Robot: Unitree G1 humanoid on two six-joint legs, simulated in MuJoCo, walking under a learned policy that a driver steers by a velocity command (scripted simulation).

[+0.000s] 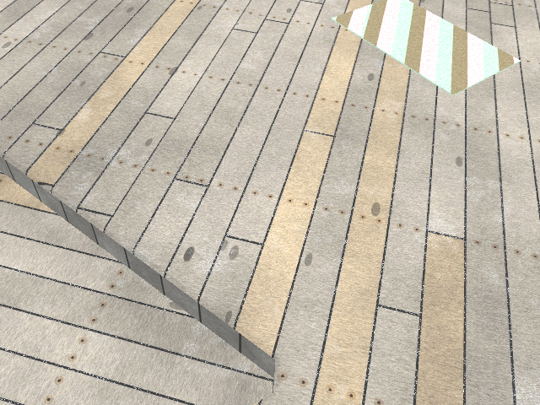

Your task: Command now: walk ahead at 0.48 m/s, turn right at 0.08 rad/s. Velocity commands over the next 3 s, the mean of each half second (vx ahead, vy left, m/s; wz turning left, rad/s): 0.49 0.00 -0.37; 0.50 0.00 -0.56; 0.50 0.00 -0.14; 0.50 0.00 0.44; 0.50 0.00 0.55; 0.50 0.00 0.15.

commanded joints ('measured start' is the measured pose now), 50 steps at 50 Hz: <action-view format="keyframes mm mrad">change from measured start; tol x32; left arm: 1 -117 11 -6 -94 -6 -6 -7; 50 194 81 23 -29 5 22 7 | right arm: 1 -23 -114 -20 -43 1 -21 0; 36 -662 -139 5 -348 -24 35 18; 42 -64 -302 -49 -247 -31 8 -47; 50 -173 -140 -23 -196 -8 -6 -15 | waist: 1 16 140 121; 14 116 -119 -336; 50 44 150 -7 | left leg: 1 -64 220 -88 -105 467 114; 11 110 269 92 375 880 24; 14 -620 18 -57 1165 -266 -45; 35 -908 106 -61 452 144 -119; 41 -6 62 -73 263 185 -19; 43 378 523 -736 115 -81 134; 50 -121 319 -266 -29 201 68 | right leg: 1 -77 3 -42 -115 115 12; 11 428 167 -130 -521 -21 -136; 14 1011 -264 826 -743 -185 -360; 19 463 -89 340 -820 179 -251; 33 810 -53 437 -759 315 -244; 41 497 63 368 -427 593 -78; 43 170 268 176 110 -400 -20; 50 163 60 96 135 -136 -17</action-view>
